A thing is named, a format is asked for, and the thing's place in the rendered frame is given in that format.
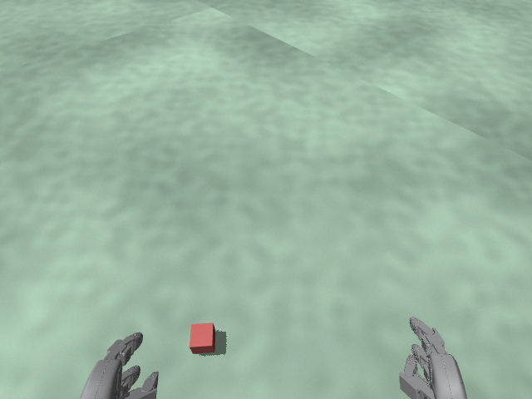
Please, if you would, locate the left robot hand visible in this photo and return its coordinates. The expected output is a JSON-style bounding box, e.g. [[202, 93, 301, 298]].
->
[[80, 332, 159, 399]]

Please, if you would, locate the right robot hand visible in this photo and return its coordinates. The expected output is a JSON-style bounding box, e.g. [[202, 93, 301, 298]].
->
[[399, 317, 467, 399]]

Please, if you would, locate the cube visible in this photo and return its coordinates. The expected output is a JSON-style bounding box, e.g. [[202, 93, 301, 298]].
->
[[190, 323, 215, 354]]

